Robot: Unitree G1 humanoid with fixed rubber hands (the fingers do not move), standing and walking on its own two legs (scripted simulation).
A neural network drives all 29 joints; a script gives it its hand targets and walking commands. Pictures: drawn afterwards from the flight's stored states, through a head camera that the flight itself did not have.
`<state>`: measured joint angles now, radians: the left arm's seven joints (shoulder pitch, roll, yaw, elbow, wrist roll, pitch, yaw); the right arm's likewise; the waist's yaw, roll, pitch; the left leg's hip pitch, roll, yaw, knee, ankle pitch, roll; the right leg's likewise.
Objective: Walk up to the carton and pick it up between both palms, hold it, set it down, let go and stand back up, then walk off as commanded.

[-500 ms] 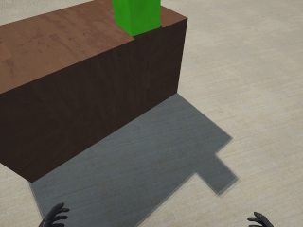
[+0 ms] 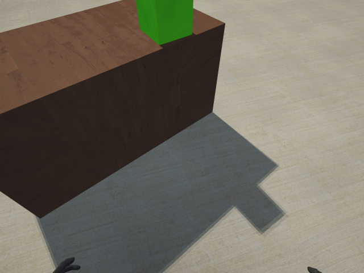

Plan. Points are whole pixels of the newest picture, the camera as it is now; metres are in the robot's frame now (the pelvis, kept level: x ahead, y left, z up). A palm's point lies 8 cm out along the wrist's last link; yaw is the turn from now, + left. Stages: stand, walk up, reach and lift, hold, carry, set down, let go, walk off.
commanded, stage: stand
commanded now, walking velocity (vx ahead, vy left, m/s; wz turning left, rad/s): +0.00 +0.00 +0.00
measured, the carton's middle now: (164, 6) +1.23 +0.15 +0.05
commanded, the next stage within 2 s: none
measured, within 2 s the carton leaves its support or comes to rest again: neither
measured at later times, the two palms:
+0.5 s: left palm out of the picture +0.09 +0.30 -0.11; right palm out of the picture +0.09 -0.30 -0.11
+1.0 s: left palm out of the picture +0.09 +0.31 -0.11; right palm out of the picture +0.09 -0.30 -0.11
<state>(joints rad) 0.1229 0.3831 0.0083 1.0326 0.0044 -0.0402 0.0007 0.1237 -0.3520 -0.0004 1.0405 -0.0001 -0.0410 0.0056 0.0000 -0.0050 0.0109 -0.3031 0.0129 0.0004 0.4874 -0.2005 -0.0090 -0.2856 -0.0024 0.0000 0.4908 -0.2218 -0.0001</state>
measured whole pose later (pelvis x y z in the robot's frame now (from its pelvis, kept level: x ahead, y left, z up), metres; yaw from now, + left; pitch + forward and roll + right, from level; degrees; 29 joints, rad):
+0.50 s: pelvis +0.00 +0.00 +0.00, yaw +0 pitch +1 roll +0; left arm 0.12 0.38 0.00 1.06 0.00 -0.04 0.00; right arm 0.12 -0.35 0.00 1.07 0.00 -0.04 0.01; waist 0.00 0.00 0.00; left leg -0.28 0.01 0.00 0.44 -0.18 -0.01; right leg -0.27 0.00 0.00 0.46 -0.21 0.00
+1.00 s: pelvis +0.01 +0.00 +0.00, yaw +0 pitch +1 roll +0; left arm 0.12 0.38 0.00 1.08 0.00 -0.04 0.00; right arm 0.12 -0.35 0.00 1.08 0.00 -0.04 0.01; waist 0.00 0.00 0.00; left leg -0.27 0.01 0.00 0.43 -0.18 -0.01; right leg -0.26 0.00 0.00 0.45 -0.21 0.00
